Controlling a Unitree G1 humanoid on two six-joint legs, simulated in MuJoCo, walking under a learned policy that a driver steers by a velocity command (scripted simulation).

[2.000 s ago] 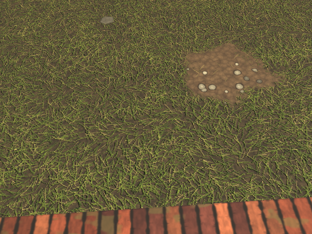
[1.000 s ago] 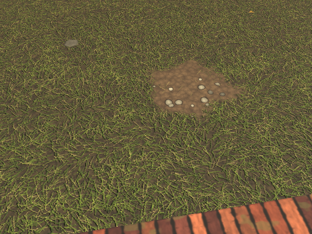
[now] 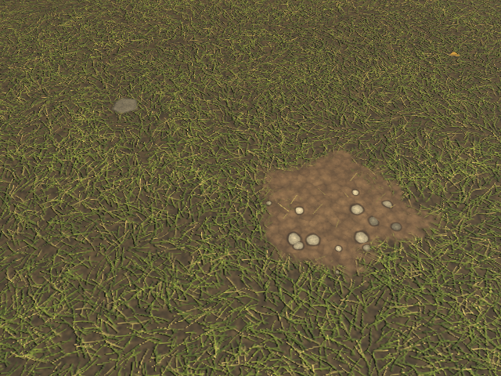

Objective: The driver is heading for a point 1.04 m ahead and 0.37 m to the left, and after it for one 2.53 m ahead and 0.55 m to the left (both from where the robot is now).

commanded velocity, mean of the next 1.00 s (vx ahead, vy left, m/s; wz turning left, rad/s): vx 0.29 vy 0.00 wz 0.49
